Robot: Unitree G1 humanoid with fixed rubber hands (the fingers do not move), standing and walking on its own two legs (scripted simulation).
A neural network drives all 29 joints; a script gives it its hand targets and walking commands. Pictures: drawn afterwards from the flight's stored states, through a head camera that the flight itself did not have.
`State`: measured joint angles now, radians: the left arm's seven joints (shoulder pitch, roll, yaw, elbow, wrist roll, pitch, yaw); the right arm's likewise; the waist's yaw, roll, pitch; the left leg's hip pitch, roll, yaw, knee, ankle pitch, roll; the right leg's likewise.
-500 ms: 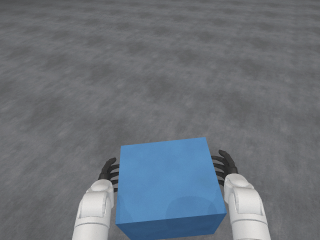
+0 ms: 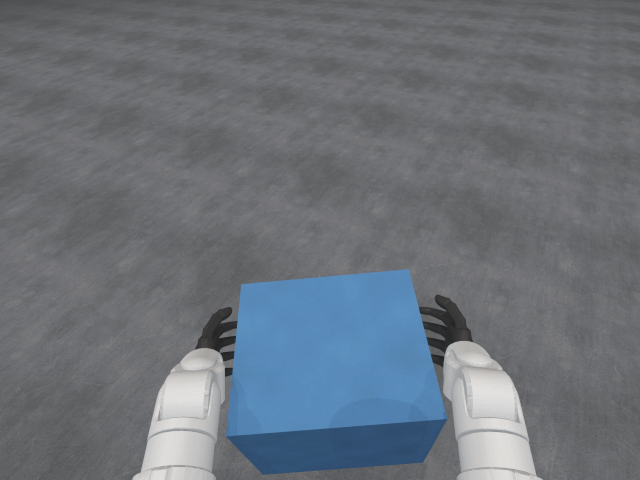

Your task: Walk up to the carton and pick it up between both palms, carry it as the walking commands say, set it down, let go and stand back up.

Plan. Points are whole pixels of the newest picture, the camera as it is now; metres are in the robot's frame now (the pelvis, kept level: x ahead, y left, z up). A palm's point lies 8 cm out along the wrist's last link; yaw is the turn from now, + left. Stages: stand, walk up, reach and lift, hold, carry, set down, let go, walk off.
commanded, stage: hold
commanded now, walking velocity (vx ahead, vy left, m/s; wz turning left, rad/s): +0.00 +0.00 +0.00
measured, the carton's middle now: (333, 374) +0.29 +0.00 -0.03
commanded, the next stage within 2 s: carry in 1.16 s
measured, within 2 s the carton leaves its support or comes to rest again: neither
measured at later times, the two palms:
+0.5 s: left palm (207, 368) +0.27 +0.17 +0.03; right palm (457, 358) +0.28 -0.15 +0.04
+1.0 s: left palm (207, 365) +0.28 +0.17 +0.03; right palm (456, 358) +0.28 -0.15 +0.03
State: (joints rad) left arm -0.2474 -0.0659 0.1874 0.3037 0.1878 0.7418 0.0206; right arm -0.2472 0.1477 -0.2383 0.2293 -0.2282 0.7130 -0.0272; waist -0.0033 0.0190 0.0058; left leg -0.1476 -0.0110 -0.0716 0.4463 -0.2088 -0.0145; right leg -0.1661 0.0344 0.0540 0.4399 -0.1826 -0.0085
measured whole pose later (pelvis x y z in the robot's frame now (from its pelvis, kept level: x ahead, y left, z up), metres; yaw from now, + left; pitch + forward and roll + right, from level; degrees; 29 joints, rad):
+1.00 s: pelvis +0.01 +0.01 +0.00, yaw +0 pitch -5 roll +0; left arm -0.15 -0.10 0.15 0.21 0.18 0.76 0.05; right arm -0.16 0.13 -0.21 0.17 -0.22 0.72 0.00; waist -0.02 0.03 -0.02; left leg -0.12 -0.03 -0.06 0.43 -0.22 0.00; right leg -0.14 0.02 0.07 0.43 -0.20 0.01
